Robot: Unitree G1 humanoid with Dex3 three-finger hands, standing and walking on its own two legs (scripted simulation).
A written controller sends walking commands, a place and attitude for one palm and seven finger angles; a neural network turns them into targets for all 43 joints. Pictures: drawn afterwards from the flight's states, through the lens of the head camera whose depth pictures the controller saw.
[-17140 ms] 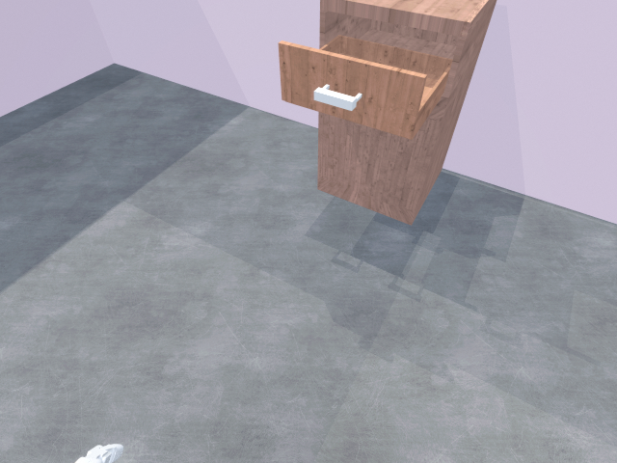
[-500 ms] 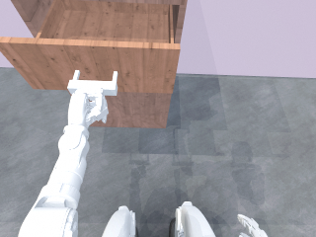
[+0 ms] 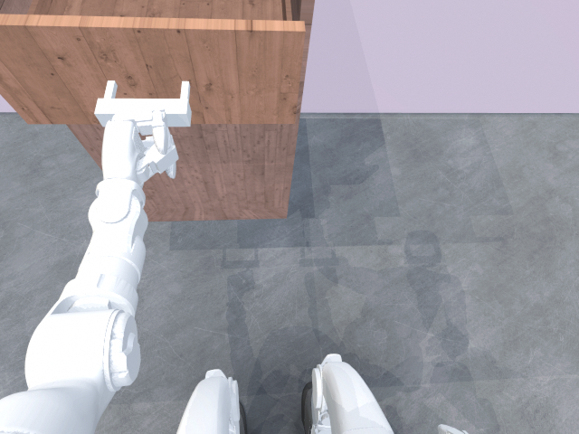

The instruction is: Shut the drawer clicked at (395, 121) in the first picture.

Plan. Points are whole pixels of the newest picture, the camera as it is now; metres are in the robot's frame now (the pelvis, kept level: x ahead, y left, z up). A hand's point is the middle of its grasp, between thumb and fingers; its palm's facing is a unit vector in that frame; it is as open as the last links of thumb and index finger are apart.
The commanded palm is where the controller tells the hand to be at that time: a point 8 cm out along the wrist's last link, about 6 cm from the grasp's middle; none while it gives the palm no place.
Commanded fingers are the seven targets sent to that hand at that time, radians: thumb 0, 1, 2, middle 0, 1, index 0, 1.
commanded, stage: push the drawer shut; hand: left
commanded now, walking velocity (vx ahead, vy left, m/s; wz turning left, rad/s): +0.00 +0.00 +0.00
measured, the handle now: (147, 100) +0.57 +0.16 +0.04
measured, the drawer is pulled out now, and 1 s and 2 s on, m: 0.11 0.00 0.00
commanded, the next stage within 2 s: pull the fist back off the drawer in 1.36 s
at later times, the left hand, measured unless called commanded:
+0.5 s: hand (174, 115) +0.55 +0.13 +0.04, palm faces -0.02 -1.00 -0.04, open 3.2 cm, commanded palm +0.53 +0.17 +0.05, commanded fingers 0.00 0.90 0.90 -1.40 -1.60 -1.40 -1.60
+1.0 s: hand (175, 88) +0.60 +0.12 +0.04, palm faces -0.02 -1.00 -0.04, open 3.4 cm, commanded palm +0.59 +0.16 +0.05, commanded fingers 0.00 0.90 0.90 -1.40 -1.60 -1.40 -1.60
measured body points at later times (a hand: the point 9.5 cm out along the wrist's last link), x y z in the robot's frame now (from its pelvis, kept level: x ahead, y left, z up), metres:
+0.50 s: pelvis +0.00 +0.00 -0.01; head +0.18 +0.01 +0.41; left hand +0.54 +0.18 +0.05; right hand -0.01 -0.26 -0.12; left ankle +0.02 +0.11 -0.64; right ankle +0.04 -0.11 -0.64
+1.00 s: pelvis +0.00 +0.01 -0.02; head +0.20 +0.03 +0.39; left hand +0.59 +0.18 +0.05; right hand -0.05 -0.24 -0.11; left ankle +0.02 +0.11 -0.64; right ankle +0.04 -0.11 -0.64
